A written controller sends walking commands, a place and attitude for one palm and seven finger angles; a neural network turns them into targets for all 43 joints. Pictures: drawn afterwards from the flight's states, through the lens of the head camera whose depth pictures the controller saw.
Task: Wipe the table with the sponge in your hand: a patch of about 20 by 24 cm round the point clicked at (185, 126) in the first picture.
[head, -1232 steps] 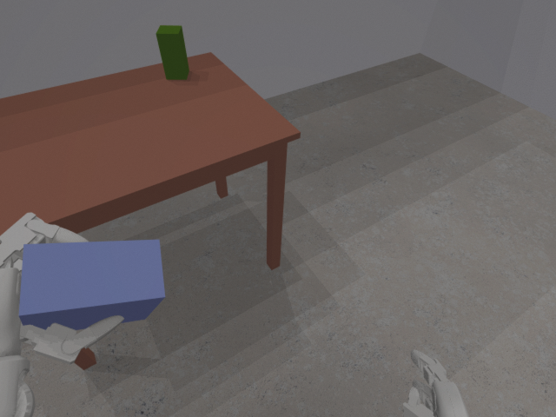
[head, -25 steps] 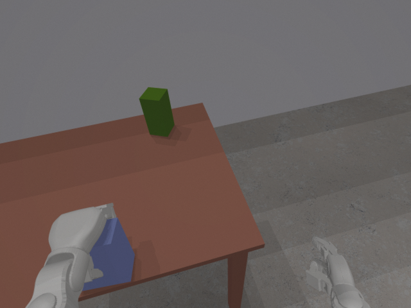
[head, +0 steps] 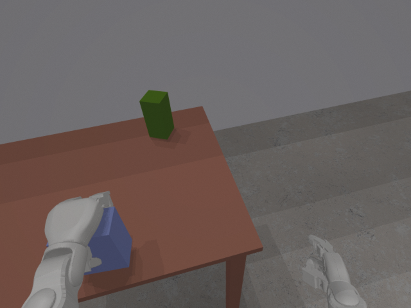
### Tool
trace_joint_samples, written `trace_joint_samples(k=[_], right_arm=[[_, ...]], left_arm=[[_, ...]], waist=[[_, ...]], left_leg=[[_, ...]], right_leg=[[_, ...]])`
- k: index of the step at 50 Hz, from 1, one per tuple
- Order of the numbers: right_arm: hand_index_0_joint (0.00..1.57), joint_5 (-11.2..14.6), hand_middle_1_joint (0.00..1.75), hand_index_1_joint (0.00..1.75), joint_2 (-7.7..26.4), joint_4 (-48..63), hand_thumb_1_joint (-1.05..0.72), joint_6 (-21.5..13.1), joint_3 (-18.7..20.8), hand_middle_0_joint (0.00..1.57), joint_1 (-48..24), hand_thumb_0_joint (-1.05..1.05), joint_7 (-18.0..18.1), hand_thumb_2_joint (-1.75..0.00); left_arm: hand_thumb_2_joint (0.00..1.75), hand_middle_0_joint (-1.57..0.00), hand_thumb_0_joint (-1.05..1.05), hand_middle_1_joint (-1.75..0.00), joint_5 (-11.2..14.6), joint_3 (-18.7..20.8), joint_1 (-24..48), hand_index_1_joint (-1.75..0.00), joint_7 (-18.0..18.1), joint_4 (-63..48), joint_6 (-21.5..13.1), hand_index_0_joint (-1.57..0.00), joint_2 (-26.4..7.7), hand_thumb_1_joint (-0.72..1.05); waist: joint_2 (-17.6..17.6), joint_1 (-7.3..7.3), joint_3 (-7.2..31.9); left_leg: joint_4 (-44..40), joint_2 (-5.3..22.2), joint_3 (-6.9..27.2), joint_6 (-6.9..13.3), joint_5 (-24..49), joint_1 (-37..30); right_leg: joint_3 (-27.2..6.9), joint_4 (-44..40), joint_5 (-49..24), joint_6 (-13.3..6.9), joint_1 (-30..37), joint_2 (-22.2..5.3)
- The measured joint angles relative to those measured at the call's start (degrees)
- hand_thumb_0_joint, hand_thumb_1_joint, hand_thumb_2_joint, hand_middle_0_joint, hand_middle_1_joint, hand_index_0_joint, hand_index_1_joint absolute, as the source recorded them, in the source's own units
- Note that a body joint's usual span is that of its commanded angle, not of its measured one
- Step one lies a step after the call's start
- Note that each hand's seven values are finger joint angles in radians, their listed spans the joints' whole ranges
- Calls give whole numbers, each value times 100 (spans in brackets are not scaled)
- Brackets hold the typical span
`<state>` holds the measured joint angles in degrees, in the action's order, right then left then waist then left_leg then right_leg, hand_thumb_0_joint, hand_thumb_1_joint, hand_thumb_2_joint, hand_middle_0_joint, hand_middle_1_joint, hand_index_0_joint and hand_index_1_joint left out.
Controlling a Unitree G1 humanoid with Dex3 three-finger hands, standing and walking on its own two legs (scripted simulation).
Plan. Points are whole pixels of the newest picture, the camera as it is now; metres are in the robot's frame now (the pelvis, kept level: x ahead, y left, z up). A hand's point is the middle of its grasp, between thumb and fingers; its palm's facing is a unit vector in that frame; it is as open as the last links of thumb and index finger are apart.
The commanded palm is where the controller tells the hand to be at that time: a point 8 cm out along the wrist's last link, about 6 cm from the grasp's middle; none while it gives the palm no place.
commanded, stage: lower the sponge onto the table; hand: left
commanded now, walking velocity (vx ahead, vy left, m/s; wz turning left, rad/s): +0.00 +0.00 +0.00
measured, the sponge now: (98, 247) +0.20 +0.27 +0.00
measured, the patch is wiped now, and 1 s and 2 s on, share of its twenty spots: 0.00 0.00 0.05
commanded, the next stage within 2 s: wipe forward along the first lane in 1.04 s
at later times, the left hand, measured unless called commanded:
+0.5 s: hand (80, 233) +0.21 +0.29 +0.04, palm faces +0.02 -0.09 -1.00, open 10.4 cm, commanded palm +0.18 +0.28 +0.10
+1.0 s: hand (92, 236) +0.21 +0.28 +0.02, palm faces -0.05 -0.08 -1.00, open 10.4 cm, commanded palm +0.19 +0.27 +0.08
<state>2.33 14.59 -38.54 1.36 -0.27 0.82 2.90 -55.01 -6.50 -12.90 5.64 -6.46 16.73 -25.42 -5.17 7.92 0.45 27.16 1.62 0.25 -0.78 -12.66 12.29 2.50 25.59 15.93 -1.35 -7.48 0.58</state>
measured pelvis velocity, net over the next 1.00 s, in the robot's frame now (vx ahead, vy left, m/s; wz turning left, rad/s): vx -0.01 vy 0.00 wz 0.01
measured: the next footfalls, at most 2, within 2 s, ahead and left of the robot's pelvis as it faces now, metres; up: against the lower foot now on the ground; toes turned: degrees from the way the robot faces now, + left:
none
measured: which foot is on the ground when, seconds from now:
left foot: down 0.00-1.00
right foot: down 0.00-1.00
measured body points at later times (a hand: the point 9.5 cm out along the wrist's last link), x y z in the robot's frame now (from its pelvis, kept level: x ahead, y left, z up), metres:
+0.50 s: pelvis +0.00 +0.00 +0.00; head -0.01 -0.03 +0.45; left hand +0.20 +0.29 +0.10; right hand +0.23 -0.21 -0.09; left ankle +0.02 +0.13 -0.74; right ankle -0.02 -0.11 -0.74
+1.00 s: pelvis -0.01 +0.00 +0.00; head -0.02 -0.03 +0.45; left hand +0.21 +0.28 +0.08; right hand +0.23 -0.20 -0.09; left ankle +0.02 +0.13 -0.74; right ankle -0.02 -0.11 -0.74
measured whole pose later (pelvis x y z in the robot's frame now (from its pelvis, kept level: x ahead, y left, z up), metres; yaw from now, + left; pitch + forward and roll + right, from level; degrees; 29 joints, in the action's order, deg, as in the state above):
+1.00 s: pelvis -0.01 +0.00 +0.00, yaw +1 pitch +0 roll +0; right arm 3.4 14.1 -40.4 1.5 0.2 1.7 2.4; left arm -56.2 -7.2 -5.8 9.7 7.0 18.6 -21.1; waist -5.5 6.7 2.1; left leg 28.8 0.8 0.7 -0.4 -12.0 16.7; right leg 2.8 28.6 16.2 -0.9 -12.3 -0.2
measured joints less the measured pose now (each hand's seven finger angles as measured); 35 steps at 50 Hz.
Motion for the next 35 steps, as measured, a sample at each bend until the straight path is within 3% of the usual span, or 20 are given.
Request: trace_joint_samples(k=[4,9,14,19,24,29,32,35], right_arm=[[20,76,30,30,-26,-112,-91,33,4,20,-34,2,-22,-90],[20,137,30,30,20,-115,-91,68,-36,20,-49,2,-30,-90],[20,54,30,30,34,-44,-91,7,-15,20,40,2,-28,-90],[20,-21,30,30,-23,-54,-91,-54,73,20,179,2,-20,-90],[20,49,30,30,-5,-147,-91,-37,132,20,185,2,-72,-90],[20,122,30,30,18,-188,-91,34,82,20,115,2,-76,-90],[20,104,30,30,17,-137,-91,-16,72,20,117,2,-42,-90],[20,62,30,30,0,-121,-91,-83,93,20,121,2,-14,-90]], left_arm=[[104,-69,-1,-131,119,315,252,-130,231,311,264,-71,-4,-52],[105,-68,-1,-131,306,320,392,-131,-44,624,654,-71,68,-52],[105,-68,-1,-131,244,62,191,-131,-327,614,249,-71,155,-52],[105,-68,-1,-131,-19,157,-60,-130,64,370,-277,-71,86,-53],[105,-68,-1,-131,73,342,-16,-130,472,449,-35,-71,192,-53],[105,-68,-1,-131,204,223,113,-131,294,815,415,-71,293,-53],[105,-68,-1,-131,44,58,195,-131,202,876,390,-70,278,-53],[105,-68,-1,-131,-40,6,285,-131,188,851,143,-70,217,-53]], waist=[[-18,-38,7],[-88,-164,46],[-66,-187,57],[21,-103,65],[-30,-106,116],[-36,-175,148],[-12,-168,119],[-13,-114,108]], left_leg=[[-42,1,14,-14,30,-17],[-101,-53,59,13,95,40],[-46,-64,46,37,75,133],[58,-11,-20,21,-5,162],[95,-14,-41,29,-18,186],[48,-72,-4,56,49,220],[82,-90,35,64,58,260],[135,-88,52,65,43,286]], right_leg=[[13,-30,-19,-2,17,3],[60,-42,-33,25,-38,-46],[47,16,-15,40,-137,-59],[-25,72,5,23,-176,-12],[-48,99,4,41,-201,-17],[-7,121,-1,67,-244,-71],[32,158,8,68,-267,-86],[47,189,15,64,-279,-83]])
